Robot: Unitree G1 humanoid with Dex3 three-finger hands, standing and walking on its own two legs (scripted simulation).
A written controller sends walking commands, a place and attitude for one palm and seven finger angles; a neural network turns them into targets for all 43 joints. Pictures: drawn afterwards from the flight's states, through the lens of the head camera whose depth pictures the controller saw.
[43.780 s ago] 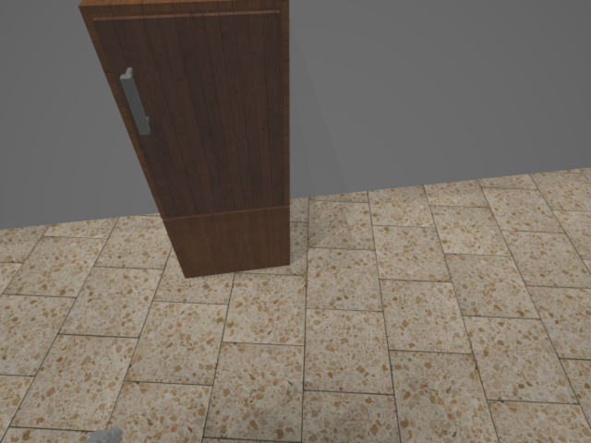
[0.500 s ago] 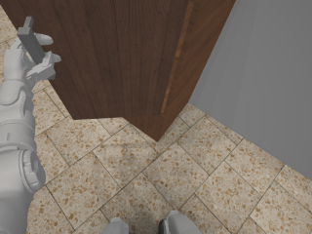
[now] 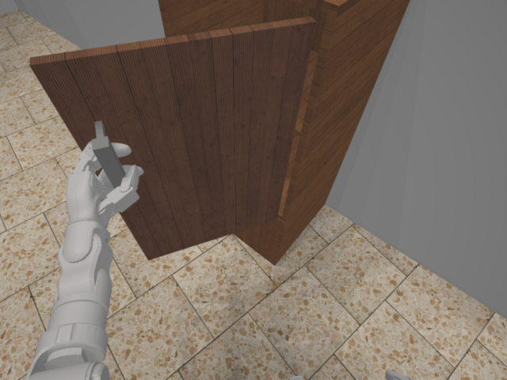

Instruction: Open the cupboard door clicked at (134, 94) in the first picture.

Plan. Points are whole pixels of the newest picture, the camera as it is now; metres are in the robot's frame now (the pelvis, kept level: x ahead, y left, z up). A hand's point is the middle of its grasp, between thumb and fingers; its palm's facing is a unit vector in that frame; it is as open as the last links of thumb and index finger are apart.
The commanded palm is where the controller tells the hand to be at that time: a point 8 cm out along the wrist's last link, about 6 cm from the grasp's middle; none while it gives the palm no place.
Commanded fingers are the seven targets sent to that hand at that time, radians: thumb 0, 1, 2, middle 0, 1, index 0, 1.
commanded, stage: pull the door open along its arc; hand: left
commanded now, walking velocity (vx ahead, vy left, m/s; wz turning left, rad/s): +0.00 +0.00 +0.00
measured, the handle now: (115, 165) +0.44 +0.23 +0.08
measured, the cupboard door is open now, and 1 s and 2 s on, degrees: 60 89 91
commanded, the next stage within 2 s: open thumb and fingers to let go in 0.58 s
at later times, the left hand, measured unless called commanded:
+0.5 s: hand (177, 242) +0.30 +0.11 +0.07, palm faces +0.44 -0.90 +0.02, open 5.8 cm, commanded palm +0.24 +0.14 +0.07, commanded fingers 0.00 0.90 0.90 -0.40 -1.35 -0.40 -1.35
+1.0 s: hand (204, 257) +0.28 +0.07 +0.08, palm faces +0.45 -0.89 -0.01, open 8.4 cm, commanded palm +0.23 +0.11 +0.07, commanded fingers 0.00 -0.29 0.39 -0.31 -1.22 -0.31 -1.22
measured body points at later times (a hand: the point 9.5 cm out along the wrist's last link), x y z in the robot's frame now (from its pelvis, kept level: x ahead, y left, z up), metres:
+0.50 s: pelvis -0.01 -0.03 +0.01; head +0.02 -0.05 +0.46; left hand +0.27 +0.15 +0.08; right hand +0.15 -0.26 -0.10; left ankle -0.03 +0.09 -0.70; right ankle +0.00 -0.12 -0.70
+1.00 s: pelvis -0.01 -0.05 +0.01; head +0.00 -0.07 +0.45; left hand +0.25 +0.11 +0.08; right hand +0.19 -0.24 -0.09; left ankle -0.03 +0.09 -0.70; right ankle +0.00 -0.12 -0.70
